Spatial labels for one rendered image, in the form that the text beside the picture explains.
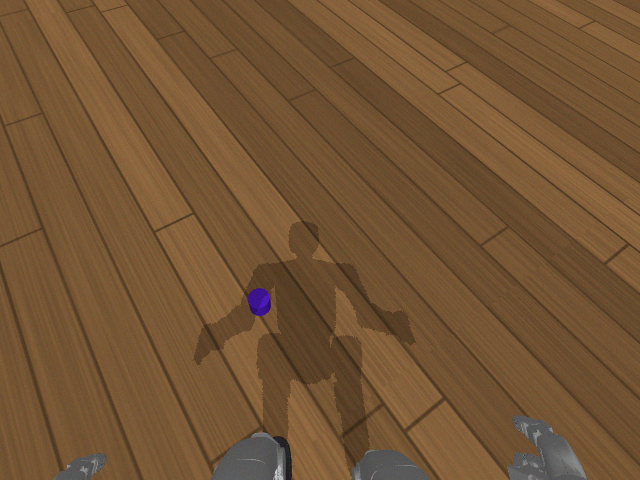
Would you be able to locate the tin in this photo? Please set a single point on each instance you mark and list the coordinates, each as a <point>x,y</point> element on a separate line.
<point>259,302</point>

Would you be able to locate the left robot foot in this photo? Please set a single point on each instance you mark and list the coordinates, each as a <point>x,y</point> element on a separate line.
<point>284,443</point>

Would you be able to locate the right robot hand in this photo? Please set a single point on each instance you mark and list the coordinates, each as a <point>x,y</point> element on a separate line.
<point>556,456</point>

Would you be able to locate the left robot hand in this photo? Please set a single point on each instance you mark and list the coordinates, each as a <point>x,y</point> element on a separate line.
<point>82,468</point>

